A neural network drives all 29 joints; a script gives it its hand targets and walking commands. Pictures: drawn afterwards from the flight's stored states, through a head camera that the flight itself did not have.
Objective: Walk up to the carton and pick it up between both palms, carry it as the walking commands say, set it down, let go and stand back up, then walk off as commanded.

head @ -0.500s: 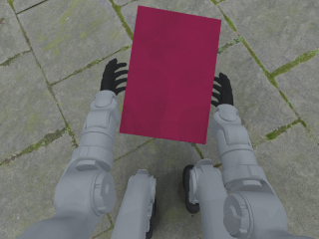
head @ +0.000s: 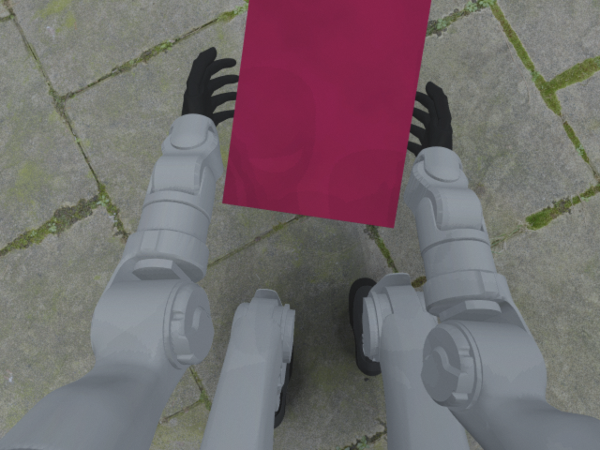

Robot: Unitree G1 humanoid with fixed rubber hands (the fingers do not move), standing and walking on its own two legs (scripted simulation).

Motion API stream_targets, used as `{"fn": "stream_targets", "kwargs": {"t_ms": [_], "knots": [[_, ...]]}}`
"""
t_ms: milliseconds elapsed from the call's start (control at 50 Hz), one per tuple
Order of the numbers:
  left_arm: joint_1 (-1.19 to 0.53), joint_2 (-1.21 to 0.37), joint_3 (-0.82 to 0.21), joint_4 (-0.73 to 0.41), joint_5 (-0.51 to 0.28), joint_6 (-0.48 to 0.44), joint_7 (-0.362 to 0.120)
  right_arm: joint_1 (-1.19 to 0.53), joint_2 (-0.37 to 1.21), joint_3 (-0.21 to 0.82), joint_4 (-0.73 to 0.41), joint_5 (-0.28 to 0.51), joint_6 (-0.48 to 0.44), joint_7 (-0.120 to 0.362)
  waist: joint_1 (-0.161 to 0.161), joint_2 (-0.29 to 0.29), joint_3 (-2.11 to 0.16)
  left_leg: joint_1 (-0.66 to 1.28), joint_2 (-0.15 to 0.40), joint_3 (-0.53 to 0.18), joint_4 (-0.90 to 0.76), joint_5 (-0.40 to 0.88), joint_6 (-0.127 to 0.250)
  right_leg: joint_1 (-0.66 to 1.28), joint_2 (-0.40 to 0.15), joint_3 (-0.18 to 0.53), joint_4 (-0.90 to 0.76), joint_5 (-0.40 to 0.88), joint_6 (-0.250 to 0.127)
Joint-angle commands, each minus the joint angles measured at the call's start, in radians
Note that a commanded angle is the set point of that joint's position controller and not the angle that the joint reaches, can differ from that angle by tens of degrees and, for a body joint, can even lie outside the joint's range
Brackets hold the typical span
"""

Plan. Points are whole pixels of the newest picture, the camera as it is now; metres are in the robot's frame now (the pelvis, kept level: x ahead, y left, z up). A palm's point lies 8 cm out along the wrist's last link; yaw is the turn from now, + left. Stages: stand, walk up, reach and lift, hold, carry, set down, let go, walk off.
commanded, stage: set down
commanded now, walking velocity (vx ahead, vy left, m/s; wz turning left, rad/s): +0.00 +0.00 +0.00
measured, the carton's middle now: (317, 109) +0.55 -0.01 -0.18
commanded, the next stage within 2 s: none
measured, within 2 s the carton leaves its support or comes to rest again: rests again in 1.76 s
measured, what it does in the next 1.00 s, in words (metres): lowers itself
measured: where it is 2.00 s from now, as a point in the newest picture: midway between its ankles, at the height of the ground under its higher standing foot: (321, 368)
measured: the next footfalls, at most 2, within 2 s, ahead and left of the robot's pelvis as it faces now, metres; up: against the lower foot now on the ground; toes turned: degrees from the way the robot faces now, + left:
none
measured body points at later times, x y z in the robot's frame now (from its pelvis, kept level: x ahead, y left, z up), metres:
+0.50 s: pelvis -0.03 +0.00 -0.04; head +0.34 +0.00 +0.19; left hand +0.54 +0.13 -0.21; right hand +0.52 -0.16 -0.20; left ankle +0.04 +0.09 -0.44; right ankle +0.15 -0.12 -0.44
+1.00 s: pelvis -0.03 +0.00 -0.09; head +0.35 +0.03 +0.13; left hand +0.56 +0.13 -0.27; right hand +0.54 -0.16 -0.26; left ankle +0.04 +0.09 -0.44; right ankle +0.15 -0.12 -0.44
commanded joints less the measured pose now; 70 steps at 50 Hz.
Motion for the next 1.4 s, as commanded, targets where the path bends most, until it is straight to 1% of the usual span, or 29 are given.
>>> {"fn": "stream_targets", "kwargs": {"t_ms": [0, 60, 80, 160, 200, 360, 380, 400, 440, 460, 500, 520, 560, 620, 680, 740, 800, 880, 920, 940, 960, 980, 1000, 1080, 1100, 1140, 1160, 1280, 1380], "knots": [[-0.554, -0.962, -0.417, -0.049, -0.104, -0.007, -0.258, -0.818, 0.802, 0.454, -0.190, 0.117, -0.105, 0.234, -0.011, 0.055, -1.125, 0.350, -0.052, -0.078, -0.235, 0.457, -0.042, 0.940, 0.107, -0.053, 0.042, 0.361, -0.004], [-0.579, -0.973, -0.431, -0.059, -0.119, -0.007, -0.251, -0.868, 0.776, 0.447, -0.197, 0.117, -0.107, 0.249, -0.046, 0.046, -1.162, 0.345, -0.059, -0.080, -0.214, 0.487, -0.048, 0.927, 0.099, -0.061, 0.060, 0.388, -0.006], [-0.578, -0.976, -0.440, -0.100, -0.120, -0.012, -0.246, -0.859, 0.808, 0.463, -0.214, 0.132, -0.101, 0.252, 0.001, 0.049, -1.188, 0.373, -0.060, -0.071, -0.223, 0.499, -0.045, 0.950, 0.098, -0.067, 0.066, 0.403, 0.005], [-0.612, -0.962, -0.441, -0.055, -0.117, 0.007, -0.247, -0.928, 0.783, 0.446, -0.231, 0.136, -0.086, 0.251, -0.019, 0.066, -1.228, 0.359, -0.059, -0.077, -0.203, 0.429, -0.031, 0.946, 0.094, -0.071, 0.101, 0.344, 0.011], [-0.667, -0.937, -0.451, -0.098, -0.137, 0.001, -0.253, -0.960, 0.786, 0.493, -0.256, 0.157, -0.084, 0.251, -0.029, 0.008, -1.278, 0.315, -0.061, -0.062, -0.163, 0.425, -0.033, 0.985, 0.094, -0.072, 0.107, 0.369, 0.016], [-0.815, -0.881, -0.493, -0.118, -0.171, 0.021, -0.263, -1.097, 0.762, 0.535, -0.260, 0.197, -0.067, 0.229, 0.008, 0.023, -1.504, 0.351, -0.051, -0.029, -0.091, 0.385, -0.021, 1.124, 0.092, -0.080, 0.182, 0.343, 0.030], [-0.877, -0.867, -0.528, -0.178, -0.203, 0.022, -0.263, -1.109, 0.761, 0.546, -0.264, 0.209, -0.063, 0.224, -0.021, 0.004, -1.584, 0.388, -0.047, -0.024, -0.075, 0.406, -0.029, 1.170, 0.087, -0.091, 0.191, 0.368, 0.033], [-0.897, -0.866, -0.553, -0.196, -0.214, 0.024, -0.262, -1.132, 0.780, 0.575, -0.288, 0.248, -0.063, 0.218, 0.019, 0.017, -1.687, 0.438, -0.054, -0.018, -0.062, 0.424, -0.022, 1.236, 0.090, -0.087, 0.200, 0.377, 0.028], [-0.976, -0.811, -0.577, -0.269, -0.234, 0.014, -0.258, -1.099, 0.802, 0.562, -0.217, 0.285, -0.054, 0.215, 0.014, 0.048, -1.761, 0.510, -0.043, -0.020, -0.055, 0.474, -0.017, 1.238, 0.091, -0.086, 0.209, 0.415, 0.019], [-1.030, -0.748, -0.528, -0.234, -0.190, 0.011, -0.260, -1.054, 0.811, 0.482, -0.038, 0.270, -0.038, 0.226, 0.053, 0.111, -1.583, 0.454, -0.021, -0.010, -0.068, 0.403, -0.012, 1.114, 0.084, -0.071, 0.219, 0.330, -0.003], [-1.072, -0.736, -0.491, -0.200, -0.176, -0.005, -0.278, -1.030, 0.831, 0.401, 0.054, 0.227, -0.039, 0.236, 0.020, 0.104, -1.373, 0.372, -0.010, -0.010, -0.040, 0.382, 0.000, 1.066, 0.084, -0.044, 0.223, 0.329, -0.001], [-1.085, -0.735, -0.485, -0.227, -0.158, -0.005, -0.286, -1.034, 0.855, 0.395, 0.039, 0.233, -0.045, 0.246, 0.056, 0.115, -1.385, 0.394, -0.008, -0.006, -0.045, 0.370, -0.001, 1.062, 0.086, -0.045, 0.236, 0.320, 0.005], [-1.089, -0.748, -0.510, -0.196, -0.179, -0.002, -0.283, -1.111, 0.839, 0.403, 0.010, 0.232, -0.061, 0.249, 0.020, 0.089, -1.427, 0.436, 0.000, -0.033, -0.027, 0.400, -0.002, 1.017, 0.071, -0.070, 0.256, 0.327, 0.014], [-1.050, -0.830, -0.534, -0.187, -0.208, -0.009, -0.275, -1.149, 0.841, 0.415, -0.058, 0.270, -0.080, 0.259, 0.039, 0.124, -1.458, 0.533, -0.005, -0.035, -0.016, 0.474, -0.013, 0.960, 0.074, -0.090, 0.271, 0.343, -0.004], [-1.118, -0.775, -0.503, -0.228, -0.227, -0.038, -0.266, -1.142, 0.826, 0.380, -0.015, 0.261, -0.094, 0.264, 0.008, 0.059, -1.367, 0.462, 0.000, -0.042, -0.001, 0.468, -0.009, 0.948, 0.071, -0.096, 0.290, 0.367, 0.002], [-1.080, -0.786, -0.484, -0.090, -0.213, -0.016, -0.278, -1.213, 0.779, 0.348, 0.012, 0.260, -0.099, 0.264, 0.015, 0.075, -1.267, 0.415, -0.005, -0.050, 0.004, 0.405, -0.008, 0.910, 0.069, -0.097, 0.318, 0.313, -0.001], [-1.120, -0.794, -0.465, -0.085, -0.211, -0.011, -0.287, -1.204, 0.744, 0.284, 0.083, 0.233, -0.093, 0.274, -0.039, 0.085, -1.148, 0.362, 0.000, -0.065, 0.014, 0.366, -0.004, 0.817, 0.068, -0.099, 0.341, 0.270, -0.007], [-1.032, -0.776, -0.425, -0.010, -0.184, -0.016, -0.300, -1.157, 0.752, 0.267, 0.097, 0.256, -0.107, 0.295, -0.012, 0.115, -1.075, 0.327, -0.003, -0.047, 0.030, 0.389, -0.011, 0.778, 0.072, -0.104, 0.345, 0.290, -0.012], [-1.072, -0.829, -0.496, -0.095, -0.209, -0.019, -0.305, -1.155, 0.747, 0.264, 0.107, 0.260, -0.111, 0.299, -0.049, 0.155, -1.136, 0.357, 0.004, -0.062, 0.049, 0.457, -0.022, 0.783, 0.069, -0.096, 0.368, 0.344, -0.014], [-1.062, -0.792, -0.478, -0.107, -0.211, -0.022, -0.307, -1.149, 0.762, 0.271, 0.109, 0.274, -0.108, 0.304, -0.029, 0.155, -1.135, 0.392, 0.003, -0.051, 0.050, 0.450, -0.019, 0.785, 0.070, -0.104, 0.367, 0.324, -0.016], [-1.098, -0.792, -0.507, -0.124, -0.224, -0.025, -0.306, -1.134, 0.740, 0.270, 0.122, 0.280, -0.113, 0.303, -0.068, 0.176, -1.126, 0.365, 0.008, -0.053, 0.054, 0.455, -0.028, 0.791, 0.068, -0.102, 0.368, 0.345, -0.014], [-1.098, -0.783, -0.524, -0.165, -0.239, -0.034, -0.302, -1.108, 0.781, 0.294, 0.128, 0.290, -0.114, 0.300, -0.048, 0.150, -1.188, 0.394, 0.006, -0.054, 0.057, 0.499, -0.034, 0.837, 0.064, -0.094, 0.369, 0.387, -0.008], [-1.076, -0.791, -0.550, -0.164, -0.248, -0.032, -0.302, -1.090, 0.763, 0.281, 0.134, 0.291, -0.118, 0.298, -0.083, 0.171, -1.187, 0.409, 0.006, -0.058, 0.061, 0.509, -0.032, 0.832, 0.068, -0.100, 0.376, 0.395, -0.004], [-1.077, -0.798, -0.592, -0.173, -0.271, -0.041, -0.302, -1.073, 0.750, 0.267, 0.147, 0.301, -0.123, 0.302, -0.080, 0.229, -1.180, 0.471, 0.015, -0.066, 0.077, 0.584, -0.043, 0.768, 0.071, -0.109, 0.397, 0.378, -0.018], [-1.100, -0.787, -0.589, -0.208, -0.289, -0.048, -0.299, -1.064, 0.746, 0.259, 0.146, 0.297, -0.127, 0.304, -0.107, 0.194, -1.159, 0.462, 0.012, -0.078, 0.074, 0.584, -0.041, 0.762, 0.075, -0.116, 0.392, 0.377, -0.016], [-1.107, -0.761, -0.573, -0.191, -0.286, -0.048, -0.296, -1.097, 0.755, 0.272, 0.151, 0.312, -0.125, 0.299, -0.071, 0.187, -1.158, 0.439, 0.006, -0.057, 0.081, 0.554, -0.036, 0.789, 0.069, -0.104, 0.379, 0.369, -0.015], [-1.076, -0.780, -0.567, -0.151, -0.294, -0.044, -0.296, -1.124, 0.729, 0.261, 0.131, 0.306, -0.131, 0.297, -0.098, 0.184, -1.143, 0.402, 0.007, -0.054, 0.075, 0.519, -0.030, 0.762, 0.066, -0.117, 0.388, 0.357, -0.012], [-1.080, -0.718, -0.510, -0.102, -0.261, -0.045, -0.296, -1.135, 0.712, 0.241, 0.190, 0.306, -0.129, 0.308, -0.051, 0.162, -0.990, 0.333, 0.014, -0.070, 0.054, 0.434, -0.021, 0.716, 0.056, -0.101, 0.388, 0.283, -0.019], [-1.118, -0.713, -0.518, -0.109, -0.263, -0.051, -0.293, -1.145, 0.687, 0.210, 0.199, 0.300, -0.141, 0.310, -0.098, 0.187, -0.974, 0.379, 0.018, -0.097, 0.056, 0.477, -0.027, 0.665, 0.060, -0.119, 0.411, 0.284, -0.013]]}}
